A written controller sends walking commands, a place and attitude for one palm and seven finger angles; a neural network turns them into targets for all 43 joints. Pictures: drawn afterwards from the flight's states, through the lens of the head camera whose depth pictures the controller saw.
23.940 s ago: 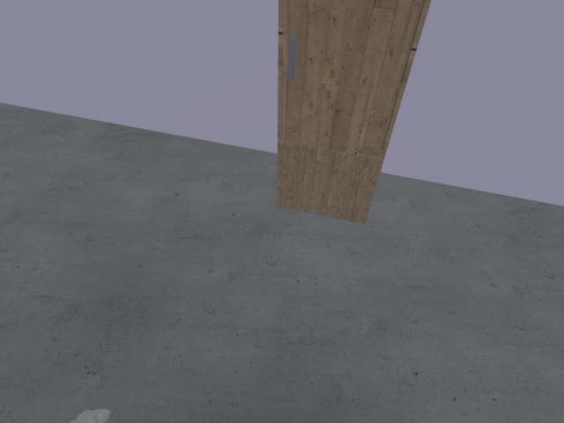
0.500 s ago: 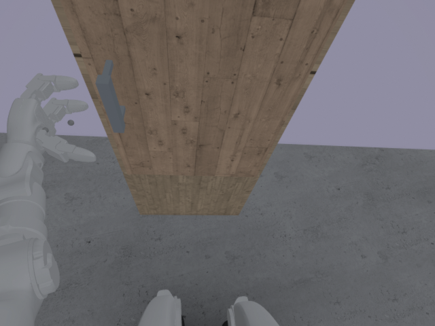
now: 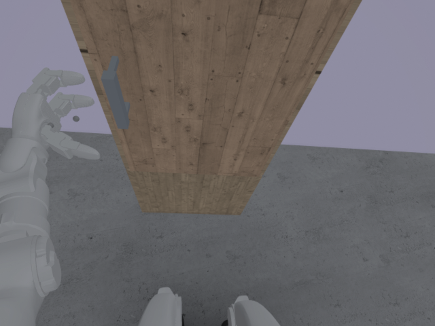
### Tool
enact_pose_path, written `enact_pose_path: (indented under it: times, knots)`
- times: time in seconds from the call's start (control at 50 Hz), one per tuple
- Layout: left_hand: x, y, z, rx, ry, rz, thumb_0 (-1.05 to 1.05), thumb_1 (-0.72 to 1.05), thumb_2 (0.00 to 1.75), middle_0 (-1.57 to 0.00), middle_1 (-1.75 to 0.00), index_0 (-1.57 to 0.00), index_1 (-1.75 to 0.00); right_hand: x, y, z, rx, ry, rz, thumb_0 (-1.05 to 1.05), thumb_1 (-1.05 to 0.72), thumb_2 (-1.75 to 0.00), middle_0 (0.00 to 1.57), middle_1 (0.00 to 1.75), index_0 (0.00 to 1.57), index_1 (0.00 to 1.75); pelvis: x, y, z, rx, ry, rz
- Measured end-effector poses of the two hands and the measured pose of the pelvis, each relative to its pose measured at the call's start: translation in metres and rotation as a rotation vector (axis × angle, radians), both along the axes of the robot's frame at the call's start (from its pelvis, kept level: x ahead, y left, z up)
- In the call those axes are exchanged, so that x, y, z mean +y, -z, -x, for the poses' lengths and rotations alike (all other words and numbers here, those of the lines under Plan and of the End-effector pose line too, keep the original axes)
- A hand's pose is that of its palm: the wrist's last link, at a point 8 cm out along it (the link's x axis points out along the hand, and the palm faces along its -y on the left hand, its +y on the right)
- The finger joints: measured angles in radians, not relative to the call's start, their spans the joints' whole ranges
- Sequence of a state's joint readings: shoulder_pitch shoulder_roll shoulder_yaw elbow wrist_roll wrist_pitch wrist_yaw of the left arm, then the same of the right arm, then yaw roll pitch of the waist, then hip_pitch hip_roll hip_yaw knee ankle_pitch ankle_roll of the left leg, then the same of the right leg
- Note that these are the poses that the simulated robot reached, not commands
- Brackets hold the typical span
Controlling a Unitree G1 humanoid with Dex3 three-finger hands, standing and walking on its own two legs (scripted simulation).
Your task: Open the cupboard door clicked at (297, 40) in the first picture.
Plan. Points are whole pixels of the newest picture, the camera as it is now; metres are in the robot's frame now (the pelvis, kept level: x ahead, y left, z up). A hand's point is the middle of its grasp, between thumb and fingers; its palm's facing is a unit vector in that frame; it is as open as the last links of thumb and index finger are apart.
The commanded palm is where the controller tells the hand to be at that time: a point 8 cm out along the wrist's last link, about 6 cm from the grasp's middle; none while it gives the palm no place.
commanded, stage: slide the fingers in behind the handle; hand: left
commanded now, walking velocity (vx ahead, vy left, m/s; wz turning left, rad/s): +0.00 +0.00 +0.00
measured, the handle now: (119, 94) +0.52 +0.18 +0.08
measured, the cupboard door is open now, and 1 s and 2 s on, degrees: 0 0 0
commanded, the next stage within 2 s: close the thumb around the handle in 1.50 s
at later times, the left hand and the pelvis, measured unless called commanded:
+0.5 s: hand (100, 118) +0.46 +0.20 +0.07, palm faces -0.02 -1.00 +0.00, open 14.0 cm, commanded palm +0.44 +0.24 +0.07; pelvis +0.00 -0.01 +0.00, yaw +0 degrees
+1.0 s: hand (126, 120) +0.46 +0.16 +0.07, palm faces -0.01 -1.00 -0.01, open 14.0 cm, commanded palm +0.44 +0.20 +0.07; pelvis +0.00 -0.02 +0.00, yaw +0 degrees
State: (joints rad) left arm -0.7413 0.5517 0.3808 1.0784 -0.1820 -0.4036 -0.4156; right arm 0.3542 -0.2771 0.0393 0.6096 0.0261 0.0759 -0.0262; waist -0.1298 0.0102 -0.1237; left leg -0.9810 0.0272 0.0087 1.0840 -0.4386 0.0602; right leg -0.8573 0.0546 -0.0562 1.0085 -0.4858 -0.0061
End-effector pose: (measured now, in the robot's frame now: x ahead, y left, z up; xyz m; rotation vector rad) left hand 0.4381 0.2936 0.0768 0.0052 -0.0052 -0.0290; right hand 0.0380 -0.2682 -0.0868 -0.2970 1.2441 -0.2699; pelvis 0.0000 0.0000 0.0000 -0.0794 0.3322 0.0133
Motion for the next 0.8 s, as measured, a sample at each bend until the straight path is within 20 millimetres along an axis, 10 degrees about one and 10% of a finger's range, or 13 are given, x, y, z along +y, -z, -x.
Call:
enact_pose_path:
  times: [0.8]
  knots:
    - [-0.071, 0.002, -0.007, -0.004, 0.008, 0.0, -0.02, -0.5, 0.3, -0.3, -1.2, -0.3, -1.2, -0.004, 0.008, -0.001, -0.021, 0.016, -0.06, 0.01, -0.9, -0.9, 0.2, 0.3, 0.2, 0.3, -0.011, -0.001, -0.002, -0.013, 0.007, -0.022]
